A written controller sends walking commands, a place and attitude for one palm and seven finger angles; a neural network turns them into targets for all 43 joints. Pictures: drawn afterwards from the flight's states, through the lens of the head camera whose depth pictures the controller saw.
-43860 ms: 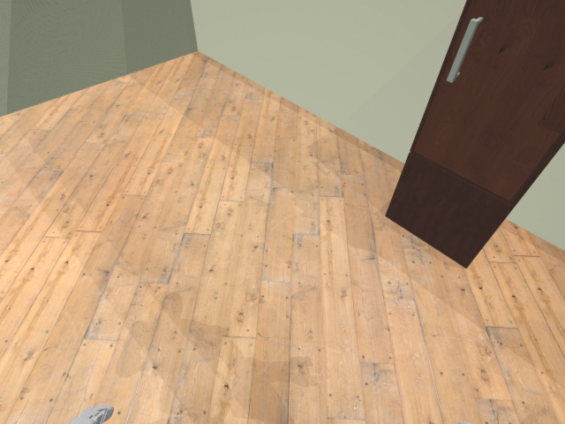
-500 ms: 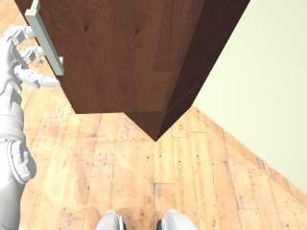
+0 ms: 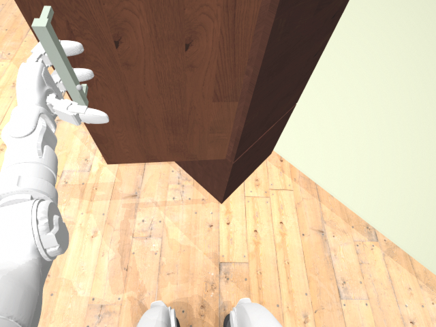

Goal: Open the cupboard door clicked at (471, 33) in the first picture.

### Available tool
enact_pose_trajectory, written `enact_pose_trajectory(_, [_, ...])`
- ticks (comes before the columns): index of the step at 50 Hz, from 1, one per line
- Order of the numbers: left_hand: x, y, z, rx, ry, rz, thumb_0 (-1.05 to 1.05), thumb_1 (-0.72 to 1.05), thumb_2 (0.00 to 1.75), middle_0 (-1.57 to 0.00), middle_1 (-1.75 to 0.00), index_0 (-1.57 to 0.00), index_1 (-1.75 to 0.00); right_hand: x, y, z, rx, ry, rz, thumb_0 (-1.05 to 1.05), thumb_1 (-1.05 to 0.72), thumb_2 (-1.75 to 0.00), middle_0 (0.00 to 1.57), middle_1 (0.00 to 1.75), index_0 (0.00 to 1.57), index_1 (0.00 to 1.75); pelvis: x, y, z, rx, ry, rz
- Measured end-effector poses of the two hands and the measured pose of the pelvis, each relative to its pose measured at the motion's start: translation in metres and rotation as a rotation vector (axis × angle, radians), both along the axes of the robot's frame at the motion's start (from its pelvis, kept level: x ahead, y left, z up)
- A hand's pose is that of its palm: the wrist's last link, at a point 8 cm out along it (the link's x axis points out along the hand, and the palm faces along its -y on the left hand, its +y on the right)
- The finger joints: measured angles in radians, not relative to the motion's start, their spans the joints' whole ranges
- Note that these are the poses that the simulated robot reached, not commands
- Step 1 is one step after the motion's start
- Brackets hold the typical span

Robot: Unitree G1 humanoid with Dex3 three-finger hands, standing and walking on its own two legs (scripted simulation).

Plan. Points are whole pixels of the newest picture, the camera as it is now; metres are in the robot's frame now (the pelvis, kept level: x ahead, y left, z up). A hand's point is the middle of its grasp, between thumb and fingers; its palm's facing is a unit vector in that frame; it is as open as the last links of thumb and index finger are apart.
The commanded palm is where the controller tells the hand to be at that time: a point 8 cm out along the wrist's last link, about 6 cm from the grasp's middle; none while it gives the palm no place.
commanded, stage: slide the fingers in behind the handle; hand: left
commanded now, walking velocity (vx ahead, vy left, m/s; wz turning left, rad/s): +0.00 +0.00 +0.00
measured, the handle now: (67, 63) +0.57 +0.22 +0.11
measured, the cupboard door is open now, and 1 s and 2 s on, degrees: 49 50 74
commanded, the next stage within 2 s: close the thumb around the handle in 0.48 s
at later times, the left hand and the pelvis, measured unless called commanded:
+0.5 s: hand (80, 89) +0.51 +0.20 +0.11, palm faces +0.03 -1.00 -0.01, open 14.1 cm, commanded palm +0.49 +0.23 +0.11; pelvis +0.01 -0.01 +0.00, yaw +1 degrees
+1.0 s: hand (81, 86) +0.52 +0.20 +0.10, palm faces +0.02 -1.00 -0.01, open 9.1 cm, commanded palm +0.50 +0.23 +0.11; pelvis +0.01 +0.00 +0.00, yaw +1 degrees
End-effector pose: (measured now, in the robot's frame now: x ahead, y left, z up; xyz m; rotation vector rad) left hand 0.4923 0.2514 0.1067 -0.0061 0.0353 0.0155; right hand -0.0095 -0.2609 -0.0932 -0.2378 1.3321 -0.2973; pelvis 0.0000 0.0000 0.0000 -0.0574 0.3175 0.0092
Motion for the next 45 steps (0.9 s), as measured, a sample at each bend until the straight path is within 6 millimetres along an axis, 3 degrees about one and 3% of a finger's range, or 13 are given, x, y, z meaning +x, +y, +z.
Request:
enact_pose_trajectory(13, [-0.006, -0.003, 0.001, 0.014, -0.006, 0.027, -0.01, -0.50, 0.30, -0.28, -1.20, -0.28, -1.20, -0.001, -0.007, -0.003, 0.017, 0.022, 0.005, 0.00, -0.90, -0.90, 0.20, 0.30, 0.20, 0.30, 0.003, -0.007, 0.001, 0.004, -0.005, 0.008])
enact_pose_trajectory(33, [-0.007, -0.003, 0.001, 0.010, -0.009, 0.014, -0.01, -0.48, 0.31, -0.27, -1.20, -0.28, -1.20, 0.018, -0.010, -0.001, 0.010, -0.010, 0.017, 0.00, -0.90, -0.90, 0.20, 0.30, 0.20, 0.30, 0.010, -0.008, 0.004, 0.007, -0.011, 0.009])
enact_pose_trajectory(38, [-0.006, -0.002, 0.002, 0.007, -0.013, 0.010, -0.01, -0.36, 0.36, -0.29, -1.21, -0.30, -1.22, 0.022, -0.008, -0.001, 0.011, -0.019, 0.016, 0.00, -0.90, -0.90, 0.20, 0.30, 0.20, 0.30, 0.011, -0.006, 0.004, 0.007, -0.011, 0.009])
enact_pose_trajectory(45, [-0.002, -0.002, 0.001, 0.012, -0.001, 0.005, -0.01, -0.06, 0.49, -0.32, -1.25, -0.33, -1.25, 0.021, -0.005, -0.003, 0.010, -0.011, 0.024, 0.00, -0.90, -0.90, 0.20, 0.30, 0.20, 0.30, 0.008, -0.004, 0.002, 0.005, -0.005, 0.013])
